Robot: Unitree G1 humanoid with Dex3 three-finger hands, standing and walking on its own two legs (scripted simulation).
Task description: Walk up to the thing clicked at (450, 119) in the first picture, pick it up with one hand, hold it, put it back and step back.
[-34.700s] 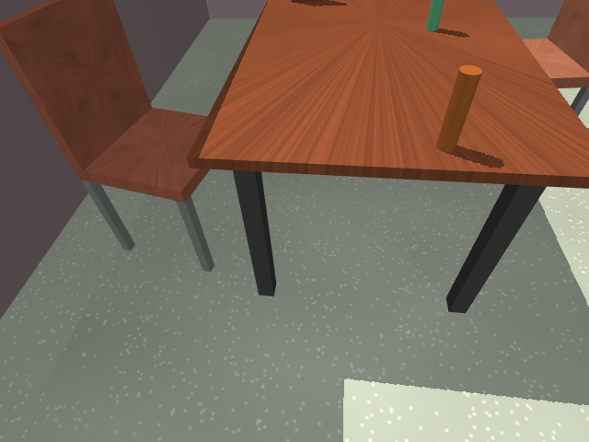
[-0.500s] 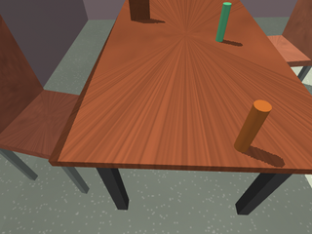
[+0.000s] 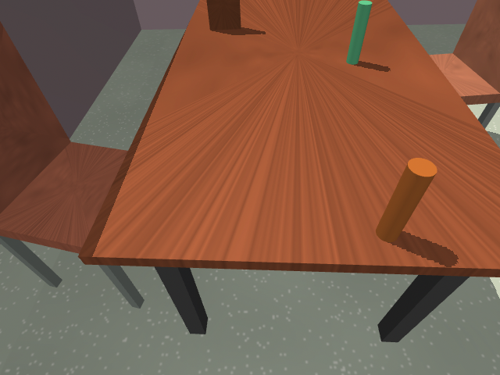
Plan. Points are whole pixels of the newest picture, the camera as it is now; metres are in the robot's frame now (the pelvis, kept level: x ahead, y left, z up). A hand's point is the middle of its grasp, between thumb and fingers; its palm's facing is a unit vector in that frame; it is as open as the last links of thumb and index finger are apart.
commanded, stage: step back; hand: right
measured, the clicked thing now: (402, 204) +0.40 -0.23 +0.05
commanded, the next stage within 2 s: none
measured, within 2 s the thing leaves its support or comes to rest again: neither
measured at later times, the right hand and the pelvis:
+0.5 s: hand out of the picture -0.01 -0.26 -0.18, palm faces -0.09 +0.90 -0.43, open 7.4 cm; pelvis -0.09 +0.03 -0.03, yaw +3 degrees
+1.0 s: hand out of the picture -0.07 -0.25 -0.18, palm faces +0.04 +0.93 -0.36, open 7.4 cm; pelvis -0.19 +0.02 -0.02, yaw -4 degrees
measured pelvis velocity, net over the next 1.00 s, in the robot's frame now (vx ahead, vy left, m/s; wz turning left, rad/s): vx -0.19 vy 0.02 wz -0.06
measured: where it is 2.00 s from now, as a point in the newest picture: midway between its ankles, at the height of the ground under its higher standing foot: outside the picture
